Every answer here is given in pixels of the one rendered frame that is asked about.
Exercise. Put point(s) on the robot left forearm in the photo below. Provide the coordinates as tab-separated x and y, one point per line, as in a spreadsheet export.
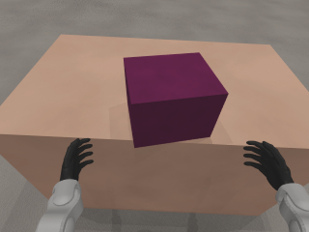
64	207

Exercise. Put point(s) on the carton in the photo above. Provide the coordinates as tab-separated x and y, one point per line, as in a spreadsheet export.
171	98

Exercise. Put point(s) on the left robot hand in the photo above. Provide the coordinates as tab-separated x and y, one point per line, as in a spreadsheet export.
72	164

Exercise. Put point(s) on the robot right forearm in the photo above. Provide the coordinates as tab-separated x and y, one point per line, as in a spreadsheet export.
293	201

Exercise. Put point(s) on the pedestal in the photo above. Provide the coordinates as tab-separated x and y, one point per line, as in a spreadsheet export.
78	90

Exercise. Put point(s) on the right robot hand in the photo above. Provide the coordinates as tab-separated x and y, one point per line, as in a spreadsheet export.
271	163

